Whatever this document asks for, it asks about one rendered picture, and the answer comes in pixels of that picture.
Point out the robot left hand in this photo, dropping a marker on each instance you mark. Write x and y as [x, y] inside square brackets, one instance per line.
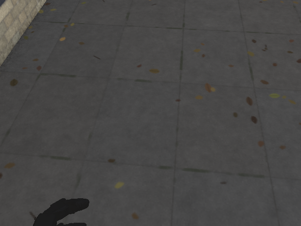
[60, 209]

